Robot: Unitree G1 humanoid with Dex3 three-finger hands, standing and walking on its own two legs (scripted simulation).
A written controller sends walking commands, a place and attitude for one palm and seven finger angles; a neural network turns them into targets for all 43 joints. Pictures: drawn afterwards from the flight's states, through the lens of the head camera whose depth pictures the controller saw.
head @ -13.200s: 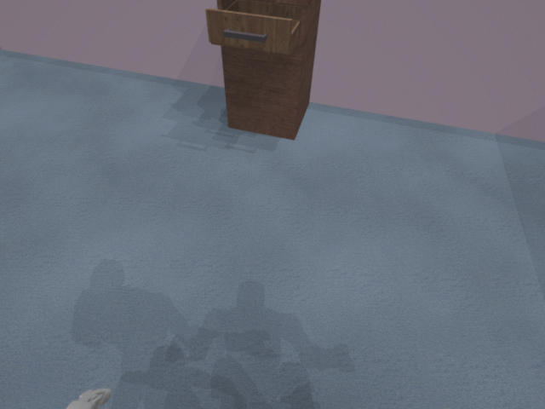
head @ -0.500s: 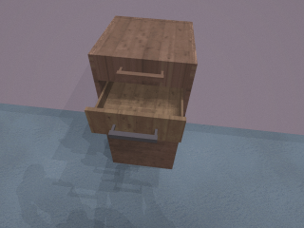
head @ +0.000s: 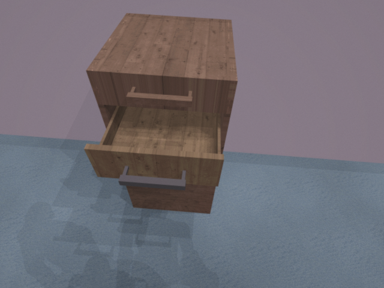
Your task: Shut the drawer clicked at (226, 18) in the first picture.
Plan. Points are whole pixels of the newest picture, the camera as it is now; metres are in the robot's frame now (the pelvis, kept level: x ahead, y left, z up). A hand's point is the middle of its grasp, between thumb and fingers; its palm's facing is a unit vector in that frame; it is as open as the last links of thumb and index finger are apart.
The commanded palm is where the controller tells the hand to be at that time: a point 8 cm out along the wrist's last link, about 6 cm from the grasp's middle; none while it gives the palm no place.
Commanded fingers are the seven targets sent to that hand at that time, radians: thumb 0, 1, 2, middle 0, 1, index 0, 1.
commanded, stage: come to a stop and stand still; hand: left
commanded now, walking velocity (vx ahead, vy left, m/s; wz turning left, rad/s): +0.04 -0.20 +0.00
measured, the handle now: (153, 176) +0.43 +0.13 -0.10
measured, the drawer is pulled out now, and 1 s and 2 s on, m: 0.19 0.19 0.19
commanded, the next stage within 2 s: look again from close up in 1.64 s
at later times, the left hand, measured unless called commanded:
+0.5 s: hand out of the picture +0.01 +0.13 -0.18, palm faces +0.05 -0.98 -0.19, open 7.3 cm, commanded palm none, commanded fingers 0.00 0.90 0.90 -0.20 -0.30 -0.20 -0.30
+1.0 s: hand out of the picture -0.01 +0.28 -0.17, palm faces -0.01 -0.96 -0.26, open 7.4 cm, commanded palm none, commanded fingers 0.00 0.90 0.90 -0.20 -0.30 -0.20 -0.30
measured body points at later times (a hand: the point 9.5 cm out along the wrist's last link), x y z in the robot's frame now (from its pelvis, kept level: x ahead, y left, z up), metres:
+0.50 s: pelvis +0.02 -0.03 +0.00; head +0.04 -0.03 +0.45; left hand +0.01 +0.18 -0.16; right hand +0.07 -0.27 -0.15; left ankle +0.02 +0.07 -0.73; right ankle -0.02 -0.11 -0.74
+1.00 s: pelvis -0.04 +0.08 -0.01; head -0.03 +0.07 +0.44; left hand -0.01 +0.33 -0.15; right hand -0.01 -0.16 -0.16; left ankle +0.02 +0.09 -0.74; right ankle -0.11 -0.05 -0.70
